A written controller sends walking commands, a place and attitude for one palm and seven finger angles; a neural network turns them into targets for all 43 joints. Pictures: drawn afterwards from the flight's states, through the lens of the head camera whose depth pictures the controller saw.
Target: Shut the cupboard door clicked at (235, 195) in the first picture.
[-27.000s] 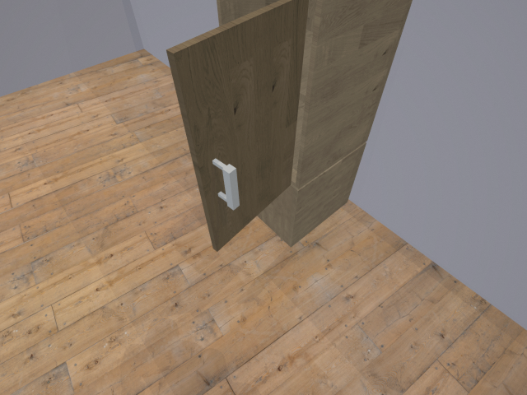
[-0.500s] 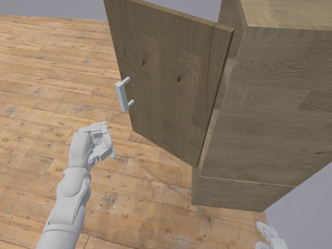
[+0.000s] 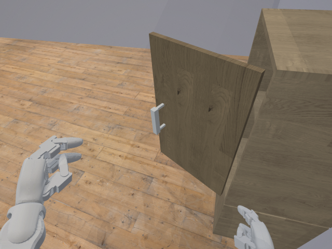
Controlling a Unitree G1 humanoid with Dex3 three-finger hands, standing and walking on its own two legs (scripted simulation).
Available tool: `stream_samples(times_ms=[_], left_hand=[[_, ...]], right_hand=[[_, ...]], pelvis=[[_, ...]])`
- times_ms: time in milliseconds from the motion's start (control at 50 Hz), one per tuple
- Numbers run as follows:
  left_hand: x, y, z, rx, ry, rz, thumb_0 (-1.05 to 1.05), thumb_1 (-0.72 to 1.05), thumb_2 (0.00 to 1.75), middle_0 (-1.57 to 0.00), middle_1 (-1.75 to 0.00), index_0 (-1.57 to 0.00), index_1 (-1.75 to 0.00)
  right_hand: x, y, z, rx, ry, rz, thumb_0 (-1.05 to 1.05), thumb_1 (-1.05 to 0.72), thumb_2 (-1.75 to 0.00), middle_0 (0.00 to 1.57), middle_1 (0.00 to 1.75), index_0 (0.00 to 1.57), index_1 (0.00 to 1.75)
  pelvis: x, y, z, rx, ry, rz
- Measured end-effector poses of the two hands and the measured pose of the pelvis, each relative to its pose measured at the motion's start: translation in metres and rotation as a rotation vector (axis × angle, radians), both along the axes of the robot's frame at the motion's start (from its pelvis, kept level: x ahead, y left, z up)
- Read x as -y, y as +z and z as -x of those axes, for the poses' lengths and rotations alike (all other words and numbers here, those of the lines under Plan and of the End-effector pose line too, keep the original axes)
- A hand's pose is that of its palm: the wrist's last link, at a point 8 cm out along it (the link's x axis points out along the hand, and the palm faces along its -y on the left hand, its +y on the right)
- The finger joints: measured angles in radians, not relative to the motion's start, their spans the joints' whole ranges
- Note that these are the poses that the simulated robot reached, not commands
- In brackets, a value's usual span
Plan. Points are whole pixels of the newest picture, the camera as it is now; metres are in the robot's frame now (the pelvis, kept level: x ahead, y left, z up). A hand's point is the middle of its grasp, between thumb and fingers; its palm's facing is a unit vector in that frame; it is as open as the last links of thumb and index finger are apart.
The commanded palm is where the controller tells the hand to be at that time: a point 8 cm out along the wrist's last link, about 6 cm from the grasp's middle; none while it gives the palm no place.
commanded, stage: draw the hand back to the body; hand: left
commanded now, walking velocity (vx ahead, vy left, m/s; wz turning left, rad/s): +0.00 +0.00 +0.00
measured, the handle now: (159, 118) +0.60 +0.11 -0.07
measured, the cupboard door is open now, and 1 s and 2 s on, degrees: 61 61 61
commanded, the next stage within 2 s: step back with the hand held close in 0.52 s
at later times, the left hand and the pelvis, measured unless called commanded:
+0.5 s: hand (44, 184) +0.18 +0.24 +0.16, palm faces +0.41 -0.82 -0.40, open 7.4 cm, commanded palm +0.13 +0.28 +0.17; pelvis -0.01 -0.01 +0.00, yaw -1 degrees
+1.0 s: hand (37, 186) +0.18 +0.26 +0.15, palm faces +0.35 -0.79 -0.50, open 7.4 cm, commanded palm +0.12 +0.30 +0.17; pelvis -0.03 +0.00 -0.01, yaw -1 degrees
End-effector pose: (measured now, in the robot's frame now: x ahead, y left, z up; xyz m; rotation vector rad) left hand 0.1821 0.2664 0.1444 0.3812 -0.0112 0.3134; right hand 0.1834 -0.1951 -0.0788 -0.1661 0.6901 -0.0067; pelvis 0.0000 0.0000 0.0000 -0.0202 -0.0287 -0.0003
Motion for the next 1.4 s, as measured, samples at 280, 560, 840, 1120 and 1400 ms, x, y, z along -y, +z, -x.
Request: stream_samples(times_ms=[280, 560, 840, 1120, 1400], left_hand=[[-0.032, 0.039, 0.044, 0.103, 0.132, -0.141, 0.01, 0.89, 0.89, -0.28, -0.38, -0.29, -0.39], [-0.011, 0.034, 0.042, 0.129, 0.072, -0.109, 0.01, 0.89, 0.89, -0.21, -0.3, -0.22, -0.3], [-0.015, 0.034, 0.041, 0.141, 0.052, -0.174, 0.01, 0.89, 0.89, -0.21, -0.3, -0.21, -0.3], [-0.031, 0.036, 0.053, 0.156, -0.022, -0.228, 0.01, 0.89, 0.89, -0.21, -0.3, -0.22, -0.3], [-0.044, 0.026, 0.094, 0.242, 0.025, -0.22, 0.01, 0.88, 0.89, -0.21, -0.3, -0.22, -0.3]], right_hand=[[0.032, -0.009, 0.029, -0.03, -0.058, 0.041, 0.01, -0.91, -0.89, 0.21, 0.3, 0.2, 0.3], [0.044, 0.003, 0.029, 0.044, -0.083, 0.047, 0.01, -0.91, -0.9, 0.2, 0.3, 0.2, 0.3], [0.06, -0.01, 0.042, -0.054, -0.142, 0.074, 0.01, -0.91, -0.89, 0.21, 0.3, 0.2, 0.3], [0.054, -0.001, 0.078, -0.074, -0.211, 0.131, 0.01, -0.91, -0.89, 0.2, 0.3, 0.2, 0.3], [0.045, -0.004, 0.117, -0.066, -0.171, 0.166, 0.01, -0.9, -0.89, 0.21, 0.3, 0.2, 0.3]], pelvis=[[0.003, 0.0, 0.009, 0.015, -0.006, -0.003], [0.016, 0.0, 0.015, 0.025, -0.018, -0.007], [0.013, -0.005, 0.019, -0.053, -0.003, 0.004], [-0.004, -0.01, 0.046, -0.07, -0.032, -0.008], [-0.009, -0.019, 0.079, -0.057, -0.024, 0.009]])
